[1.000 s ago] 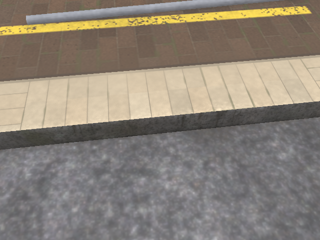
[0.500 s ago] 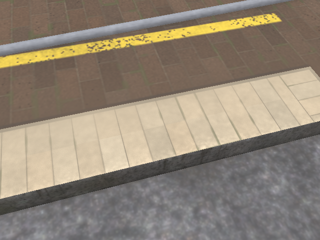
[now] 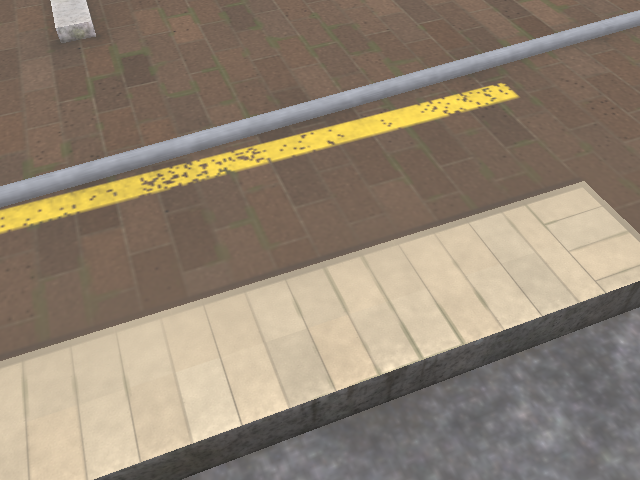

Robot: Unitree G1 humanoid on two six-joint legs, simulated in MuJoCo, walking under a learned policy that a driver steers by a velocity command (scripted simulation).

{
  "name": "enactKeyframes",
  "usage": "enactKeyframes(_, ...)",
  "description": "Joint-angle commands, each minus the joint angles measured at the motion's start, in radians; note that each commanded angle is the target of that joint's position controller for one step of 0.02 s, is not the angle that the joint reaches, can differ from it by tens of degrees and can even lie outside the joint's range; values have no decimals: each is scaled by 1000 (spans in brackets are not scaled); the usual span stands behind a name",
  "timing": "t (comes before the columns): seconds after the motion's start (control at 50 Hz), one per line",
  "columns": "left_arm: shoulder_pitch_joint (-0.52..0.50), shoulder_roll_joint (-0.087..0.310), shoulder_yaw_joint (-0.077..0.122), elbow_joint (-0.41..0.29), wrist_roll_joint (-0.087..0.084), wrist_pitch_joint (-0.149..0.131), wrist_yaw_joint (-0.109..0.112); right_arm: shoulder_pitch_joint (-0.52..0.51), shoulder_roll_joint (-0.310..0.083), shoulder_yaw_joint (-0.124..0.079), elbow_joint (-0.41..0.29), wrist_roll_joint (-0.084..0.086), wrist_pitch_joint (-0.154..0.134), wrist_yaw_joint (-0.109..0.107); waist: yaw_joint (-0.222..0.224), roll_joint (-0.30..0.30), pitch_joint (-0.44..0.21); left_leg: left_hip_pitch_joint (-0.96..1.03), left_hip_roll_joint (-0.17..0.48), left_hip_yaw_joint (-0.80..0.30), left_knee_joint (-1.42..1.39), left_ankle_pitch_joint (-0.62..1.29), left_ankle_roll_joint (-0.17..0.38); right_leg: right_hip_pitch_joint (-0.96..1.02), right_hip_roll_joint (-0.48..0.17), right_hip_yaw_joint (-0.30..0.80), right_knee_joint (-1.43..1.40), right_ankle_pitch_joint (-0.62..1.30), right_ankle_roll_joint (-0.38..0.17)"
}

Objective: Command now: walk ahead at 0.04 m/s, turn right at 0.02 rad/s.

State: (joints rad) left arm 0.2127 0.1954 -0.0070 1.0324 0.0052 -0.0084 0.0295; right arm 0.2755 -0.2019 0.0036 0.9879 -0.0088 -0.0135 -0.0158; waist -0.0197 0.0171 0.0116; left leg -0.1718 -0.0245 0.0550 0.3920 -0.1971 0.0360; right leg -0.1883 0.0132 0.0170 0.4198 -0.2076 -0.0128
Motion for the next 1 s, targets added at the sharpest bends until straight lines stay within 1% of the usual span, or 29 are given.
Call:
enactKeyframes(0.02,31,103,18,3,-5,-11,7,66,-82,-17,10,0,-4,-7,4,-60,34,3,106,-112,-69,48,7,-7,-109,120,-112,109,-39)
enactKeyframes(0.06,33,100,17,16,-3,-10,7,60,-77,-16,27,1,-5,-11,8,-39,34,4,107,-111,-74,50,2,4,-110,117,-108,126,-43)
enactKeyframes(0.18,43,93,15,54,-3,-9,10,63,-63,-11,68,1,1,-18,11,-20,33,17,112,-110,-71,66,-1,14,-105,109,-109,141,-45)
enactKeyframes(0.42,79,65,7,107,-1,-3,13,85,-43,-4,123,0,6,-26,12,-16,54,9,118,-113,-65,54,-2,7,-94,101,-117,116,-45)
enactKeyframes(0.66,112,40,5,128,-1,-2,14,103,-18,0,152,-1,4,-29,15,-14,68,-6,119,-116,-68,34,-1,-2,-88,98,-119,83,-43)
enactKeyframes(0.98,149,17,4,135,0,-3,14,132,4,0,169,-1,0,-29,18,-11,76,-17,118,-120,-72,24,2,-9,-86,93,-113,69,-40)
enactKeyframes(1.0,158,13,3,137,0,-3,14,141,7,0,172,-2,1,-29,18,-12,55,-10,110,-117,-79,-45,3,-3,-78,91,-120,-4,-41)
